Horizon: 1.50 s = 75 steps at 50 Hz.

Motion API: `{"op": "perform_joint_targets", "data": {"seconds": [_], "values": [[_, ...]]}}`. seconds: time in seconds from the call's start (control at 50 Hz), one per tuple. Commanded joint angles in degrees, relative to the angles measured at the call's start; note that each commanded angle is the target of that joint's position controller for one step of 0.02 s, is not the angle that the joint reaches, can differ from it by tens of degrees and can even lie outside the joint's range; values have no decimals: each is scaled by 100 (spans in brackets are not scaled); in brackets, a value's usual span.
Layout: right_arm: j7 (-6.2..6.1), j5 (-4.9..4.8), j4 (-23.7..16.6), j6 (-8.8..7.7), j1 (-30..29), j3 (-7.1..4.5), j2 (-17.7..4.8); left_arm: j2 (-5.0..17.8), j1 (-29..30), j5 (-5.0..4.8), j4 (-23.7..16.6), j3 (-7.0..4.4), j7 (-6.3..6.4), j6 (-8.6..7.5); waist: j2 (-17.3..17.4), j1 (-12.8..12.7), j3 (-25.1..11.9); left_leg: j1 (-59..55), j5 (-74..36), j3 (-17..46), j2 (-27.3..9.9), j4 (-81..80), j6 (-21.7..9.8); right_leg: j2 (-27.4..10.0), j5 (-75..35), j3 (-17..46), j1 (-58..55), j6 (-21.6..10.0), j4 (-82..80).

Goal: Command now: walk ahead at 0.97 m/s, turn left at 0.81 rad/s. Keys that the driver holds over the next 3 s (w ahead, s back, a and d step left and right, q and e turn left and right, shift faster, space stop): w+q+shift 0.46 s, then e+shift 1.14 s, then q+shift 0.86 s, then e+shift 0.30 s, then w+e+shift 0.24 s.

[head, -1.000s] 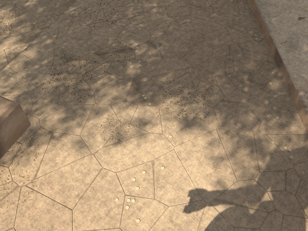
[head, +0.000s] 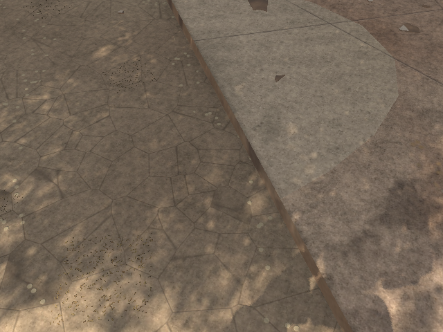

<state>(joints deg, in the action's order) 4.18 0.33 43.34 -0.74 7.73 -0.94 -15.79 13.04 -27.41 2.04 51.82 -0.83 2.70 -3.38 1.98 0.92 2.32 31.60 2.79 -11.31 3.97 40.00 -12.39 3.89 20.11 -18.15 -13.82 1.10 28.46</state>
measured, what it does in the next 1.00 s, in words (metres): walks ahead, turning left: right foot, then left foot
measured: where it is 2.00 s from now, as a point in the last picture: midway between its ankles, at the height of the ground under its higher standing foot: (203, 241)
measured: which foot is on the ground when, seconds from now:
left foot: down 0.00-0.42, up 0.44-0.76, down 0.78-1.00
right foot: down 0.00-0.00, up 0.02-0.38, down 0.40-0.78, up 0.80-1.00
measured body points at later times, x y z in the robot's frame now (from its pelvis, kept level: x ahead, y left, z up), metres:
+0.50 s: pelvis +0.45 -0.03 +0.01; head +0.49 -0.01 +0.46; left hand +0.51 +0.29 -0.07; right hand +0.64 -0.29 -0.10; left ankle +0.24 -0.01 -0.60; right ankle +0.58 -0.13 -0.71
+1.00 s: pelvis +0.69 +0.09 +0.03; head +0.73 +0.10 +0.48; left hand +0.71 +0.40 -0.08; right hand +0.95 -0.10 -0.06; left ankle +0.72 +0.22 -0.71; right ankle +0.74 -0.04 -0.63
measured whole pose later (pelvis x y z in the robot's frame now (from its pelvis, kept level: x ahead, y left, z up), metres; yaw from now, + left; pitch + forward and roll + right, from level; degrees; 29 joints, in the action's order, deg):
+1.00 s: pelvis +0.69 +0.09 +0.03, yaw +15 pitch +2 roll +1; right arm -0.7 1.3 40.1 -1.3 3.9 -1.9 -14.2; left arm 19.0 -14.2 -1.4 39.0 -4.5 2.8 1.9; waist -1.5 -1.5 3.2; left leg 20.1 7.7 -6.3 -2.2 25.6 -1.4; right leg -4.3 24.3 -0.4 35.1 6.0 65.2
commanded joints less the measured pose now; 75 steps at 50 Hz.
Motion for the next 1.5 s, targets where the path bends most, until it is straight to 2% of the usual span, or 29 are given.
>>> {"op": "perform_joint_targets", "data": {"seconds": [0.02, 0.04, 0.06, 0.08, 0.16, 0.32, 0.36, 0.4, 0.42, 0.44, 0.46, 0.5, 0.56, 0.58, 0.6, 0.68, 0.76, 0.78, 0.8, 0.82, 0.86, 0.94, 1.14, 1.16, 1.18, 1.2, 1.24, 1.28, 1.5], "values": [[-285, -233, 769, 87, 3006, -592, -1199, 833, 2303, 57, -999, -220, -115, -46, 1007, 1808, -345, -4110, 503, 1402, -235, -631, -673, 58, -157, 645, 4285, -95, 6561], [-263, -15, 491, 42, 2117, -554, -1525, 140, 1495, 77, -1548, 15, -152, -194, 1032, 391, -435, -4469, -705, 3517, -877, -272, -1356, 54, 907, 1650, 6058, 60, 7639], [-330, 41, 288, 41, 2038, -587, -1493, 415, 1439, 37, -1893, 74, -223, -356, 722, 471, -1244, -4924, 1869, 5557, -1748, -1890, -1925, -30, 785, 2585, 6671, 42, 7355], [-394, 104, 250, 19, 1909, -517, -1038, 797, 1576, 88, -1823, 49, -268, -475, -380, 262, -417, -3913, 3114, 5814, -1793, -2893, -1527, -396, 312, 2615, 6656, -112, 6421], [-417, 47, 179, -351, 1320, -409, -938, 818, 1836, 305, -1795, 113, -276, -33, -967, -434, 627, -1010, 2153, 4193, -833, -3235, -906, -1050, -57, 2317, 5261, 221, 4282], [-292, -46, 222, -428, 1762, -619, -1229, 652, 3273, -79, -2379, 201, -356, -52, 129, 479, 44, -1904, -1190, 3320, -354, -2583, -116, -587, -2455, 1828, 3751, 148, 412], [-333, -8, 166, -427, 1639, -663, -1368, 1011, 2676, -68, -2200, 44, -272, -100, 200, 181, -417, -2402, -2348, 3431, -410, -1704, 147, -329, -1892, 1914, 2914, 66, 94], [-298, 38, 30, -476, 1051, -701, -1554, 1588, 517, -41, -1688, -255, -104, -169, 65, -1103, -1552, -1659, -2455, 3162, -124, 847, 415, -605, -874, 2077, 528, -113, 394], [-339, 72, -221, -552, 806, -463, -663, 1993, -836, 135, -1441, -415, 11, -195, -985, -1475, -2289, -597, 767, 2711, 211, 2929, 372, -2022, 1413, 3550, -766, -163, 235], [-310, -269, -640, -531, 1530, -255, -126, 2421, -25, 269, -1548, -489, -62, -155, -3006, -508, -2734, 955, 2699, 2083, 547, 4175, 537, -3314, 2818, 7140, -1131, -656, -1458], [-380, -75, -402, -388, 1278, -255, -598, 1769, 782, 214, -1704, -460, -114, -100, -1878, -437, -1818, 1546, 1982, 1895, -56, 4542, 469, -3031, 3713, 6906, -347, -812, -1580], [-256, 176, -344, -316, 697, -280, -666, 955, 1038, 188, -1500, -264, -195, -100, -476, -388, -624, 1187, 1317, 1714, -423, 3854, 658, -2323, 281, 4694, 1109, -893, -1251], [-199, 273, -503, -225, 537, -160, -243, 649, 352, 9, -798, -130, -321, -341, -725, -190, -352, 903, 1956, 1950, -250, 3061, 898, -1948, -4524, 3397, 1614, -949, -884], [-199, 296, -575, -223, 463, -132, -215, 740, 277, -91, -646, -144, -351, -396, -838, -121, -339, 905, 1981, 1935, -128, 2625, 947, -1893, -5157, 3158, 1598, -960, -931], [-258, -243, -704, -322, 465, -123, -242, 901, 1131, -471, -885, -235, -289, -421, -1072, 231, -315, 881, 1798, 1818, -498, 1912, 1008, -1735, -4842, 2991, 1655, -1066, -1013], [-113, -24, -944, -551, -529, 5, -345, 1699, 984, -459, -855, -488, -146, -357, -798, 6, -462, -1308, -487, 1303, -114, -567, 1209, -1375, -4296, 2673, 2845, -986, -1395], [-332, 184, -717, -459, 214, -264, -932, 1540, 907, -487, -929, -498, -151, -315, -691, 531, -747, -2900, -1725, 1496, -247, -1354, 803, -898, -4085, 2619, 2947, -376, 100], [-443, 308, -686, -420, 756, -347, -1232, 1225, 901, -400, -1119, -397, -160, -284, -214, 732, -1298, -4100, -3620, 2135, -1160, -1044, 511, -485, -2450, 2486, 3786, -100, 1547], [-492, 492, -844, -294, 824, -320, -1366, 555, -194, -384, -1089, -187, -158, -203, 1310, 301, -2518, -5226, -5735, 3807, -3214, -733, -512, -23, 2034, 2255, 4847, 179, 3839], [-463, 316, -940, -180, 746, -233, -974, 1038, -649, -387, -916, -291, -169, -85, 1003, 252, -2984, -5009, -5824, 3785, -3090, -646, -616, -297, 2263, 2801, 4774, 222, 4632], [-418, -25, -918, -113, 109, -225, -657, 1276, -4, -443, -1076, -411, -61, 133, 418, 52, -1890, -3924, -3342, 3048, -2556, -1299, -497, -692, 1463, 2274, 5496, 402, 4724], [-469, 110, -833, -124, -763, -277, -527, 897, 156, -352, -1314, -451, 74, 574, 643, -482, -755, -1567, -1605, 1847, -2185, -2324, -214, -994, 655, 2007, 4651, 602, 4234], [-518, -204, -432, -82, -770, -551, -894, 1000, 1065, -309, -1882, -572, -355, 688, 375, -416, -828, -1951, -326, 397, -2265, -1597, 559, -749, -949, 1347, 3161, -212, 897], [-494, -230, -335, -66, -556, -538, -761, 1105, 972, -262, -1855, -643, -313, 689, 105, -417, -778, -1775, 219, 234, -2062, -1083, 837, -588, -1197, 1389, 2808, -393, 545], [-457, -129, -225, -13, -200, -516, -587, 1543, 725, -222, -1838, -796, -232, 665, -953, -411, -547, -1082, 1254, -154, -1561, 191, 1266, -937, -3001, 2226, 2284, -722, -108], [-453, 111, -516, 41, -208, -462, -472, 2299, 793, -177, -2091, -921, -160, 623, -2626, -159, -356, 784, 3586, -54, -678, 2139, 1830, -2212, -4470, 4598, 1612, -1714, -447], [-530, -11, -733, 35, -836, -516, -731, 2110, 807, -45, -2180, -856, -304, 338, -1368, -497, -1082, 1236, 3141, 1521, -429, 3317, 1604, -2244, -2926, 4851, 1683, -2052, -866], [-634, 23, -608, 6, -682, -559, -814, 1716, 1425, -293, -2259, -750, -210, 349, -809, -148, -822, 1223, 2236, 1723, -588, 2800, 1484, -1787, -2211, 4310, 1999, -1474, -795], [-456, -81, -474, -66, -656, -469, -585, 1627, 1738, -277, -2533, -765, 5, 607, -1151, -166, -951, -273, 1493, 1975, 83, 174, 1646, -1116, -1680, 4834, 2572, -1191, -565]]}}
Next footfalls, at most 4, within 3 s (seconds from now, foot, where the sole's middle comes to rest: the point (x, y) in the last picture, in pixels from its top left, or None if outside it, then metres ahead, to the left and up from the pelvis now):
0.40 right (269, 288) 0.61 -0.12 -0.74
0.78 left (159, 249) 0.75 0.23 -0.74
1.18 right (239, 226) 0.83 -0.03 -0.74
1.62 left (179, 214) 0.89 0.18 -0.74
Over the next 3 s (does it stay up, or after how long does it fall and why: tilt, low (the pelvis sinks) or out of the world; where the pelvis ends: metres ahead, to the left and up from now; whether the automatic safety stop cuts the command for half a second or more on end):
stays up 0.89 0.13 0.04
